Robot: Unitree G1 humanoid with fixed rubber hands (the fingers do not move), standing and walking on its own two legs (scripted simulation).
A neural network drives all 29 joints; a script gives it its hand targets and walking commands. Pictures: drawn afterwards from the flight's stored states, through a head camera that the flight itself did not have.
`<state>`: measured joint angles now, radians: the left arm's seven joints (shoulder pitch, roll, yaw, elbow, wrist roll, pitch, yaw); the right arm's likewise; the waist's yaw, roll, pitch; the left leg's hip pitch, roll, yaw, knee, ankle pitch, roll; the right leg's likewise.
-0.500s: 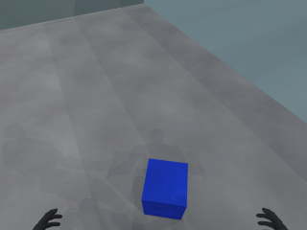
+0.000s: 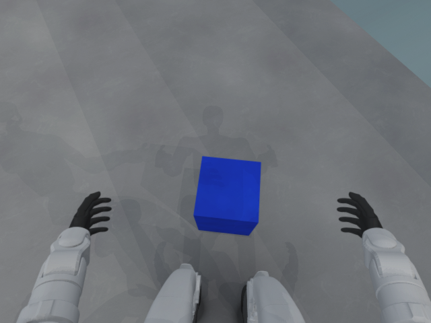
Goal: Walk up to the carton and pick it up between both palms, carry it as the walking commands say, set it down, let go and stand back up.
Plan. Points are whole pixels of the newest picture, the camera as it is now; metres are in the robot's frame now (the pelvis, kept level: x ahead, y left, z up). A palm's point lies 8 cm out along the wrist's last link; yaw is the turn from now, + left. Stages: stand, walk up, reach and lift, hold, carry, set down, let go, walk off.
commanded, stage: reach and lift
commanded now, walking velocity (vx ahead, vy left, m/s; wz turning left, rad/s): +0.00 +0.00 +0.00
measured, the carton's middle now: (227, 198) +0.48 +0.00 -0.58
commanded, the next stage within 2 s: none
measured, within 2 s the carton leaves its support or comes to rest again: neither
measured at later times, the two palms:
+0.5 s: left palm (128, 174) +0.39 +0.24 -0.12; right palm (334, 189) +0.38 -0.23 -0.12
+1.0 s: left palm (156, 144) +0.49 +0.20 -0.17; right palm (310, 156) +0.48 -0.20 -0.17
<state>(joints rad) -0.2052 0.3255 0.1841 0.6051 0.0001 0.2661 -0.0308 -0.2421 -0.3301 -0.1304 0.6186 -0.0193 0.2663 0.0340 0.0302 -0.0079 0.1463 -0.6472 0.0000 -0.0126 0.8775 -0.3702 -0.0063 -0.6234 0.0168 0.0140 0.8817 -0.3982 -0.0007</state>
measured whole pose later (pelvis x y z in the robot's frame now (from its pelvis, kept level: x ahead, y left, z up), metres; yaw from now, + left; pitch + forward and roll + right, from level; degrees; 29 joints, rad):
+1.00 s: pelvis -0.03 +0.01 -0.07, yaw +0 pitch +45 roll +0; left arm -1.15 0.27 0.35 0.89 0.06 0.16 -0.01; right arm -1.11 -0.25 -0.35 0.84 -0.04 0.14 -0.01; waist -0.02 0.00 -0.02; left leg -1.52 -0.02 -0.02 1.03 -0.29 0.00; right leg -1.51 0.02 0.03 1.05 -0.33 0.02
